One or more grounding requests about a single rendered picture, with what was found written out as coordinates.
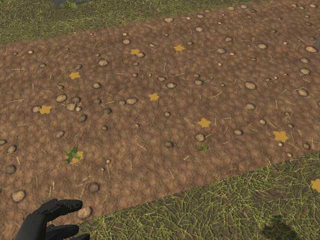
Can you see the robot left hand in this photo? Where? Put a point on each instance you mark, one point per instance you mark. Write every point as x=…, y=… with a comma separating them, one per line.
x=34, y=226

